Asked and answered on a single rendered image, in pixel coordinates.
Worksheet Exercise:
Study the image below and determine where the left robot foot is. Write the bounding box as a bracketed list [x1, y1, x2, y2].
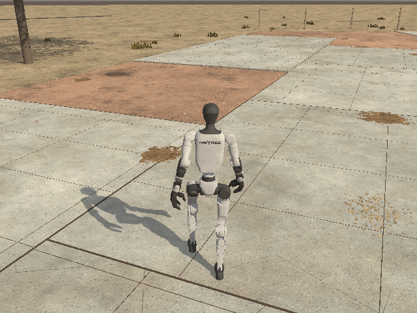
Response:
[188, 239, 197, 253]

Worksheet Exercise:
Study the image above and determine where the left robot hand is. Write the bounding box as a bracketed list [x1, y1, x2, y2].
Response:
[170, 190, 186, 210]

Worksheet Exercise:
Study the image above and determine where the robot right upper arm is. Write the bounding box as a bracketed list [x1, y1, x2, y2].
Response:
[223, 132, 240, 167]

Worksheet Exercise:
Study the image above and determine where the right robot forearm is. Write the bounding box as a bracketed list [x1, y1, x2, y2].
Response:
[233, 158, 244, 182]

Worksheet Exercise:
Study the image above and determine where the robot foot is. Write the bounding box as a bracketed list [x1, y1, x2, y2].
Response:
[214, 262, 224, 280]
[188, 239, 197, 253]

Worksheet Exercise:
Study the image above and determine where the robot left upper arm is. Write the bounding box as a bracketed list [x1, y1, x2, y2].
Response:
[180, 131, 197, 168]

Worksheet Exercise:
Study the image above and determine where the right robot foot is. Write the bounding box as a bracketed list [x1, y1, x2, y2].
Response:
[214, 262, 224, 280]

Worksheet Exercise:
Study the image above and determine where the left robot forearm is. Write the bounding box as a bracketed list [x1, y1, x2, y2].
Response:
[172, 158, 186, 192]

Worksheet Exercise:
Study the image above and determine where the right robot hand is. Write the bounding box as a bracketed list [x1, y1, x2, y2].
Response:
[229, 179, 244, 193]

